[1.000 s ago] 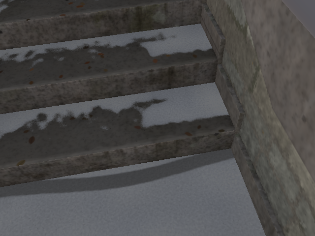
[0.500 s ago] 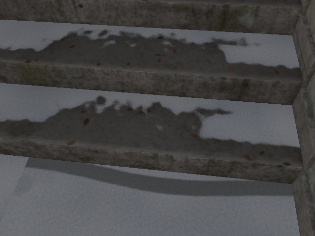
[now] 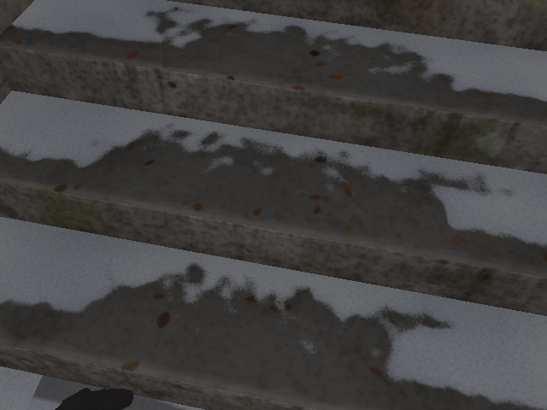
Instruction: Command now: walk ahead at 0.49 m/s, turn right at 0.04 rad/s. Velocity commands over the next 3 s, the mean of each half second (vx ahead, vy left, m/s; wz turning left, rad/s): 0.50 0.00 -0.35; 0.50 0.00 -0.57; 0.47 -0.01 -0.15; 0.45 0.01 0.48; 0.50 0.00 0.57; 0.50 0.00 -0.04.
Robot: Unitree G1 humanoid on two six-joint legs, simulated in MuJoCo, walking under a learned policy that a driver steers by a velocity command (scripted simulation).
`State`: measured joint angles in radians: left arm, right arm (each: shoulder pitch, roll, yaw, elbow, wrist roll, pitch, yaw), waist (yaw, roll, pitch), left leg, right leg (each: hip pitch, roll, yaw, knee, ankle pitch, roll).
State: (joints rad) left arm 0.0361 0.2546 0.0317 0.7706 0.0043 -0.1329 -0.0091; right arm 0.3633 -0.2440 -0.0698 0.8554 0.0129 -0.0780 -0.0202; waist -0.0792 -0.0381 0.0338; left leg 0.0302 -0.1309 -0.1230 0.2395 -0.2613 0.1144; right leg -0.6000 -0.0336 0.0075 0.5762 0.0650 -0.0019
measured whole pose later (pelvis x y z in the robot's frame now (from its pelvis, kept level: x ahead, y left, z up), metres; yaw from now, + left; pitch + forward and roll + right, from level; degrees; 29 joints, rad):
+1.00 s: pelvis +0.56 +0.00 +0.14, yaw -33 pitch +0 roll +1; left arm 0.11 0.20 -0.01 0.60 -0.01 0.00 -0.02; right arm 0.48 -0.17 0.00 0.91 -0.04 -0.07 -0.02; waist -0.05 -0.03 -0.05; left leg -0.22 0.11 0.26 0.54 -0.31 0.00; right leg -1.03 0.00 0.04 1.70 -0.04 -0.05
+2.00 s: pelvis +0.99 -0.36 +0.31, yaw -21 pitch +1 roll +3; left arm 0.48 0.22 0.02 0.98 -0.01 -0.05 0.05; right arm 0.06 -0.14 0.01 0.61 0.00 0.00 0.03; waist -0.03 -0.03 -0.01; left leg -0.88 -0.04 0.19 1.26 -0.38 0.16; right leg 0.10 -0.23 -0.29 0.58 -0.24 0.03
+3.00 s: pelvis +1.59 -0.44 +0.60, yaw -5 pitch +6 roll +2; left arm 0.68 0.02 -0.01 0.97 -0.02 -0.03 0.06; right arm -0.06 -0.05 0.08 0.58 0.00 -0.11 0.07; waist 0.19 0.00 -0.06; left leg -0.89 0.06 0.08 1.55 -0.35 -0.03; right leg -0.03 -0.08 0.09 0.28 -0.35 0.00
